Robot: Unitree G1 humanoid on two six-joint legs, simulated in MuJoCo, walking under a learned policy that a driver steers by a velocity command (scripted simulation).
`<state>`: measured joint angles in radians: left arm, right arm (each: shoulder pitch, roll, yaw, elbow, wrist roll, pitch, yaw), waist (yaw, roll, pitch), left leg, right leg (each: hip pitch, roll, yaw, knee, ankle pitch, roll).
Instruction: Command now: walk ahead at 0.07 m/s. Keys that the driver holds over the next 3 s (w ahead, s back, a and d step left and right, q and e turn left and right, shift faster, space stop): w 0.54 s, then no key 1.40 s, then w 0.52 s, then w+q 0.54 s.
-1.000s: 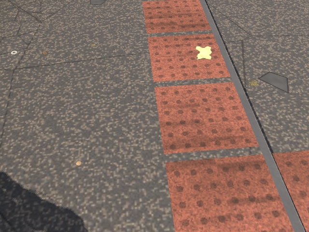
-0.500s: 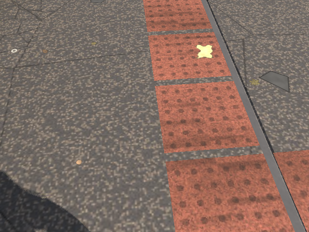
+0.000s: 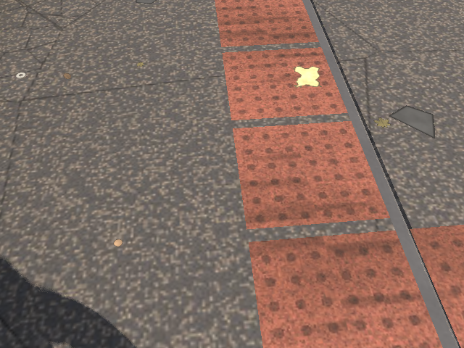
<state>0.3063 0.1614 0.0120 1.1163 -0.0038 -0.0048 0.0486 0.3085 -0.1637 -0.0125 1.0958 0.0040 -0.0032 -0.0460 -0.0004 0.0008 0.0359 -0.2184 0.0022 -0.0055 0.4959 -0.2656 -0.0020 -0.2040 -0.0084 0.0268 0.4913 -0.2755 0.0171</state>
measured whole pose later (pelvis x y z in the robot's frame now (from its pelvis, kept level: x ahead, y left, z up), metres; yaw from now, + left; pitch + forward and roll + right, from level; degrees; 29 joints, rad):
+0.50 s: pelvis +0.13 -0.03 +0.00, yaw -1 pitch +2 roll +0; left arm 0.55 0.15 0.01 1.09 0.00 -0.08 0.01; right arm 0.13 -0.25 -0.06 0.94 0.03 -0.10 0.02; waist 0.07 0.03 -0.02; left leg -0.67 0.08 0.03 0.93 -0.12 0.05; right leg 0.05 0.03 -0.02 0.22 -0.30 -0.04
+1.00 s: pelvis +0.33 +0.01 +0.00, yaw -1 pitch +0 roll +2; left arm 0.19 0.20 0.04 0.95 0.00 -0.01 0.05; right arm 0.19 -0.22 -0.02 1.02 -0.02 -0.06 0.00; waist -0.02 -0.03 0.02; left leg -0.30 -0.07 0.09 0.39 -0.11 0.08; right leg -0.41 -0.08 0.05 0.68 -0.27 0.02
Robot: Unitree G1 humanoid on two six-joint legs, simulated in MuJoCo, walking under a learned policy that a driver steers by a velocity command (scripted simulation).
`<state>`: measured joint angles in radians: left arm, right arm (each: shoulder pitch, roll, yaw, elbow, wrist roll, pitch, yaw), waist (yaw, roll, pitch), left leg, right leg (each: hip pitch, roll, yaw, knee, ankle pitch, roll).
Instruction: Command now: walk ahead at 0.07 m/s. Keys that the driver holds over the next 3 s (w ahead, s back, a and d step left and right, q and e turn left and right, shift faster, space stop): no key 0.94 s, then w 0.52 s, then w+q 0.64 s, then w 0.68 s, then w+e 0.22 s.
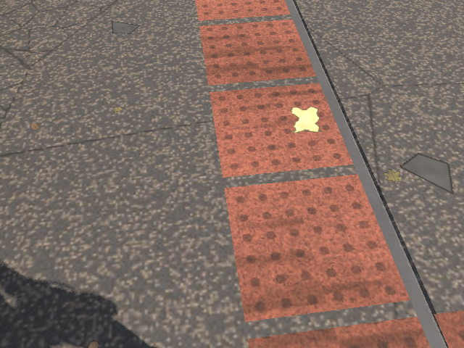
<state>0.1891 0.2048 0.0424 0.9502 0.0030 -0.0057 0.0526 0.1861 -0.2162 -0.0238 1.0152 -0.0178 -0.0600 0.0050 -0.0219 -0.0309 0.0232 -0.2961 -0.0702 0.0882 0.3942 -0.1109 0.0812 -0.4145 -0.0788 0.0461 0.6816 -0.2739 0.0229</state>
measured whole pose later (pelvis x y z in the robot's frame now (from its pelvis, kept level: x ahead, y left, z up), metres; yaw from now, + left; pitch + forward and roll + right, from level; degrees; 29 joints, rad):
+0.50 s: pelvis +0.07 -0.02 +0.00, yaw +0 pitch -1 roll +0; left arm 0.23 0.17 0.05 1.07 0.00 -0.02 0.04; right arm 0.19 -0.21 -0.03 1.07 0.00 -0.01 -0.03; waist 0.00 0.00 0.04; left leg -0.22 0.00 0.05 0.50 -0.27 0.02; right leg -0.20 -0.01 -0.01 0.50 -0.29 0.00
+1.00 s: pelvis +0.07 -0.02 +0.00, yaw +1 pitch -1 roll +0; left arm 0.25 0.17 0.05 1.12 -0.01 0.00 0.05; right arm 0.22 -0.18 -0.04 1.12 0.01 0.00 -0.04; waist 0.00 0.00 0.04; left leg -0.21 -0.01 0.05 0.50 -0.28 0.04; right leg -0.18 -0.02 -0.01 0.51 -0.31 0.00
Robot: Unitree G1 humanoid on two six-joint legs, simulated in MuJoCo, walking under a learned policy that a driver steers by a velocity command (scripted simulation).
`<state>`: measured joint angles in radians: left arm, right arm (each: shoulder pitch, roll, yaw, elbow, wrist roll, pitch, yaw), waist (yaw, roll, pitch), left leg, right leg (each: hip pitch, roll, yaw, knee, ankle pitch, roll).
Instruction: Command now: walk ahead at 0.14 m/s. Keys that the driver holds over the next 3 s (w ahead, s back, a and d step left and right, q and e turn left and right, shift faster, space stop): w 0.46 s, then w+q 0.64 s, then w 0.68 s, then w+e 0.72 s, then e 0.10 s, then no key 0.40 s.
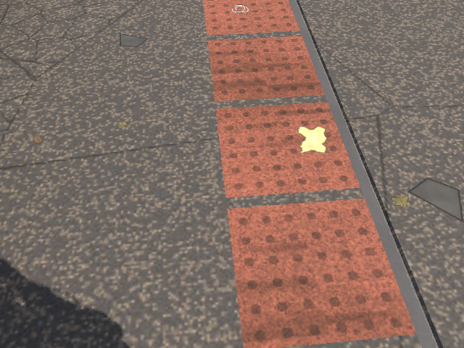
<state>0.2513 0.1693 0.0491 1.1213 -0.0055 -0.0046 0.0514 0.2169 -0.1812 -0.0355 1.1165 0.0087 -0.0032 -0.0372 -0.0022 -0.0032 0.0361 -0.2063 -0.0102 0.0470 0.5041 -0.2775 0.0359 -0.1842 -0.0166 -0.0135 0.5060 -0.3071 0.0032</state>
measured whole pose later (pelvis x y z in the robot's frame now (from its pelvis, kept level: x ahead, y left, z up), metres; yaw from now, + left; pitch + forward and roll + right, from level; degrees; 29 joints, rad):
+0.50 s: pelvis +0.13 -0.07 +0.01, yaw +0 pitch +2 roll +1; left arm 0.47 0.15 0.03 1.11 0.01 -0.11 0.00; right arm 0.13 -0.25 -0.07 0.98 0.02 -0.09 0.00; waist 0.06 0.03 -0.04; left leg -0.66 0.09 0.01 0.99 -0.11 0.05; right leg -0.06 0.02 -0.06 0.28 -0.26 -0.05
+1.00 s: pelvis +0.42 +0.00 +0.00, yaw +14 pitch +1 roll +1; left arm 0.13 0.26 0.06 0.83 0.00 -0.14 0.02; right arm 0.27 -0.24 -0.07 0.92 0.01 -0.08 0.02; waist -0.03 -0.03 0.03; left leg -0.23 -0.14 -0.03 0.34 -0.14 0.12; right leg -0.63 -0.12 0.07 1.08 -0.28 0.01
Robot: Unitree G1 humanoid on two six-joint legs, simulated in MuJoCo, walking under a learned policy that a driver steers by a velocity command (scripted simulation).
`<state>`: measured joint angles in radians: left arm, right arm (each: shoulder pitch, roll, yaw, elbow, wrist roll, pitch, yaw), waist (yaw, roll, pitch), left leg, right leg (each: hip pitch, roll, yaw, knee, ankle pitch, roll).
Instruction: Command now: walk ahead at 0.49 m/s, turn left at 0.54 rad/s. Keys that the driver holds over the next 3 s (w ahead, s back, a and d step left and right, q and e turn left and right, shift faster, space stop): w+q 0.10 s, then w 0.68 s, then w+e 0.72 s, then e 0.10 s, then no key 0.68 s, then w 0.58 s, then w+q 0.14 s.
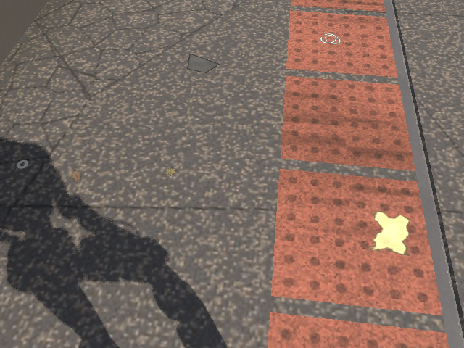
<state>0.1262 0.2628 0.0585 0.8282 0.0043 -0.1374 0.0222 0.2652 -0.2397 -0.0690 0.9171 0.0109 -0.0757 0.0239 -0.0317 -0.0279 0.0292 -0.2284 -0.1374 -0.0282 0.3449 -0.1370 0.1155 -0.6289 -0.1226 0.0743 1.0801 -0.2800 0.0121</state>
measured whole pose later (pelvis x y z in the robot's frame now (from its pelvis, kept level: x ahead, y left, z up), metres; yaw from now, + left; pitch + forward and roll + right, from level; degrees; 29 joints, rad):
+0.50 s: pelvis +0.29 -0.06 +0.01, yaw +9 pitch +2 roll -1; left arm 0.34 0.24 0.05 0.87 0.00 -0.11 -0.02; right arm 0.20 -0.28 -0.06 0.80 0.01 -0.07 0.00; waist 0.04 0.04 0.01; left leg -0.61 0.08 -0.05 0.98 -0.24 0.03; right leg -0.18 0.05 -0.03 0.31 -0.16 -0.06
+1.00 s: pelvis +0.54 +0.05 +0.00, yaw +5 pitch +1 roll +1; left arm 0.24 0.30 0.07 0.83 -0.03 -0.06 0.01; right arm 0.27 -0.25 -0.06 0.86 -0.01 -0.10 0.02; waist -0.02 -0.06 0.00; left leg -0.17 -0.04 0.12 0.32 -0.17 0.06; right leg -0.63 -0.10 0.07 1.09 -0.23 -0.02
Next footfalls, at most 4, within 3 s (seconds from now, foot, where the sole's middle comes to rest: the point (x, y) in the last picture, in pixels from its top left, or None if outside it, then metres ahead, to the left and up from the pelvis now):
0.24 right None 0.34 -0.14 -0.78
0.78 left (185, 316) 0.57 0.14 -0.78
1.32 right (254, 222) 0.89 -0.08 -0.78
1.78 left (215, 161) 1.17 0.06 -0.78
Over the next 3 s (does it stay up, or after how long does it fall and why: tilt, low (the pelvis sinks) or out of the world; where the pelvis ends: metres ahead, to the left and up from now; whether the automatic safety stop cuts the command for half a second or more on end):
stays up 1.27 -0.16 -0.02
